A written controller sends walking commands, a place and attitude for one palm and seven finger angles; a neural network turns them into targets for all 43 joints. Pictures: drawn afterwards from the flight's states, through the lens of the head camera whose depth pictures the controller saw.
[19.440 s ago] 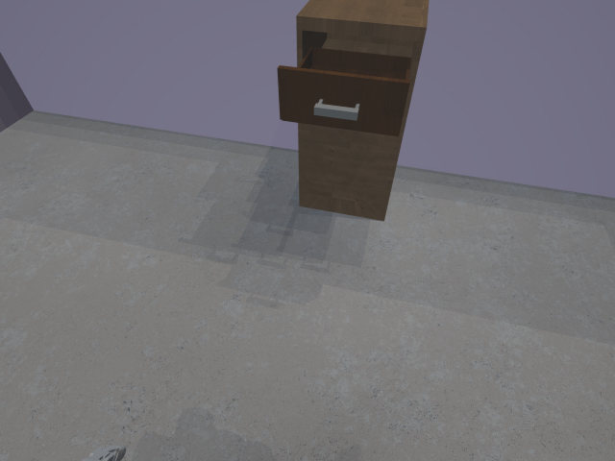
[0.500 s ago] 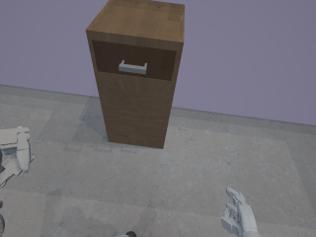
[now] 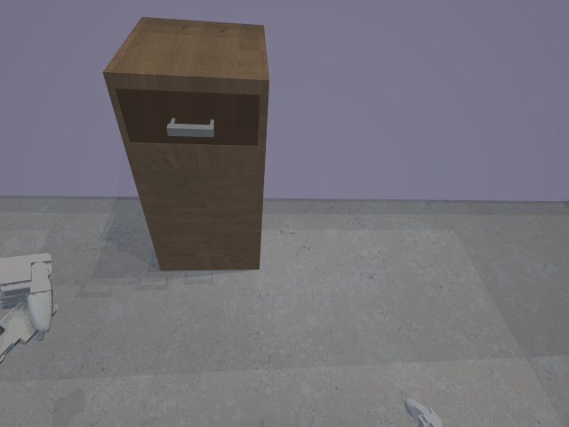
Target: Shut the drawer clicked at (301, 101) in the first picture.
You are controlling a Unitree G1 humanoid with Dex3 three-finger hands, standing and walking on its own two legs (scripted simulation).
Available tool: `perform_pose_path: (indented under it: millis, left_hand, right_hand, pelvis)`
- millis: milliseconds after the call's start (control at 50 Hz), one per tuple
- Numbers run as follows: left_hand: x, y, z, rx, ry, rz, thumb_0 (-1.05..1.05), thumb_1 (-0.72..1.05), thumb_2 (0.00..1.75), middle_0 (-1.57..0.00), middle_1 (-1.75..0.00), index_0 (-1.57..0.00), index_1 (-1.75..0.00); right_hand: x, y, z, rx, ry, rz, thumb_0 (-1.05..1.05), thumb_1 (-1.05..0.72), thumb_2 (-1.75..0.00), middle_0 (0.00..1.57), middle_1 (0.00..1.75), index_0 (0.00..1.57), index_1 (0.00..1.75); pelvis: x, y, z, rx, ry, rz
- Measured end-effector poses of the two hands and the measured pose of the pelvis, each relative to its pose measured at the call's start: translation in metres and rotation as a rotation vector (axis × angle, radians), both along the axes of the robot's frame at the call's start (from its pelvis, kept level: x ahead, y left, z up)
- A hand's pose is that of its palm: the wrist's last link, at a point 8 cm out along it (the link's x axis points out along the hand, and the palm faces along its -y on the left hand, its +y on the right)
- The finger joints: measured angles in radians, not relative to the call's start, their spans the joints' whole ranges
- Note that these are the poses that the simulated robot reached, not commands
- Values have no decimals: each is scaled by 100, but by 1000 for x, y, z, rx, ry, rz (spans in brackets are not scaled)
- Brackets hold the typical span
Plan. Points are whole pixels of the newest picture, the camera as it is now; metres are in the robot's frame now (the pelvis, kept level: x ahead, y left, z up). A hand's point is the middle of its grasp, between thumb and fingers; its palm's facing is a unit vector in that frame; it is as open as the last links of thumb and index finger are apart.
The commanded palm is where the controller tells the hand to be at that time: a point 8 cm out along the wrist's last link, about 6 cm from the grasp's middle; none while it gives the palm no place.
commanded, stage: stop stepping back and stand still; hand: left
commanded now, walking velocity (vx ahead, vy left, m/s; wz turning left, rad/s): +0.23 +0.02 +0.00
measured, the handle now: (192, 126) +0.88 +0.23 -0.04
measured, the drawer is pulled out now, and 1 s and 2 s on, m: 0.00 0.00 0.00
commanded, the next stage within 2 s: let the arm hang, fingers relaxed in 0.16 s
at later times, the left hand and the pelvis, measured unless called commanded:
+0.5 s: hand out of the picture +0.11 +0.18 -0.13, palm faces +0.06 -0.97 -0.23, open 3.0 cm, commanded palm none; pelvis -0.02 -0.01 -0.02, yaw +6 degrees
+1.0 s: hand out of the picture -0.04 +0.20 -0.17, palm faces +0.15 -0.96 -0.25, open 6.8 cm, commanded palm none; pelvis -0.02 -0.01 +0.00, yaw +7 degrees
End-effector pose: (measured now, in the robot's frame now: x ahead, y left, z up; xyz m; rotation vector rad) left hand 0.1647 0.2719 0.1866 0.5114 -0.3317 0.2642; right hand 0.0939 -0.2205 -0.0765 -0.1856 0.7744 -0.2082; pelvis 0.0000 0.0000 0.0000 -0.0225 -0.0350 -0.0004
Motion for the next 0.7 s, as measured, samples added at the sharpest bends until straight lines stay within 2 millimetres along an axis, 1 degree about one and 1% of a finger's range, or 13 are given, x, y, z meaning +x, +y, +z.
perform_pose_path:
  millis: [60,100,180,260,280,300,340,380,440,500,520,600,700]
  left_hand:
    - [-17,-13,6,104,4,-28,2,89,90,-140,-159,-140,-160]
    - [-24,-12,8,114,-6,-15,1,89,90,-140,-159,-140,-160]
    - [-33,7,15,85,-52,86,1,88,90,-141,-159,-141,-160]
    - [-33,21,4,13,-73,138,1,89,90,-141,-159,-141,-160]
    - [-27,23,-7,-3,-47,134,1,89,90,-141,-159,-141,-160]
    - [-17,27,-26,-35,35,138,1,89,90,-140,-159,-140,-160]
    - [0,30,-80,-139,281,171,0,90,90,-139,-158,-139,-159]
    - [2,22,-140,-247,536,198,0,90,90,-136,-156,-136,-156]
    - [-22,-9,-225,-337,842,179,1,91,90,-129,-149,-129,-150]
    - [-71,-45,-292,-441,1140,163,1,91,90,-120,-140,-120,-141]
    - [-89,-54,-307,-472,1221,171,1,91,90,-117,-137,-116,-137]
    - [-133,-33,-325,-509,1328,302,2,90,89,-104,-130,-102,-122]
    - [-190,-16,-322,-511,1495,415,1,91,90,-84,-106,-83,-101]
  right_hand:
    - [-3,-4,-15,17,28,14,2,-90,-90,20,30,21,30]
    - [-1,-10,-23,4,71,32,2,-90,-90,20,30,21,30]
    - [7,-21,-19,-33,85,46,2,-91,-90,20,30,21,30]
    - [27,-27,-12,-93,-10,41,2,-91,-90,20,30,21,30]
    - [32,-27,-12,-85,-30,56,2,-91,-90,20,30,20,30]
    - [35,-28,-14,-71,-26,78,2,-91,-90,20,30,20,30]
    - [37,-28,-20,-49,11,112,2,-91,-90,20,30,20,30]
    - [35,-27,-26,-34,50,132,1,-91,-90,20,30,20,30]
    - [27,-27,-37,-7,96,140,1,-91,-90,20,30,20,30]
    - [9,-28,-48,10,187,123,1,-91,-90,20,30,20,30]
    - [0,-27,-51,13,225,116,1,-91,-90,20,30,20,30]
    - [-47,-23,-60,13,403,102,1,-91,-90,20,30,20,30]
    - [-97,-18,-68,42,590,84,1,-91,-90,20,30,20,30]
  pelvis:
    - [-1,-8,-10,12,21,-7]
    - [-6,-8,-12,10,8,1]
    - [-5,-5,-7,25,2,11]
    - [-3,4,-13,3,3,16]
    - [-4,6,-14,3,3,25]
    - [-6,7,-14,2,5,40]
    - [-10,7,-13,-1,12,78]
    - [-13,3,-11,-1,12,98]
    - [-17,-8,-20,46,3,85]
    - [-21,-12,-22,32,-19,98]
    - [-21,-12,-21,24,-19,103]
    - [-24,-12,-17,3,-10,106]
    - [-25,-11,-9,-7,11,111]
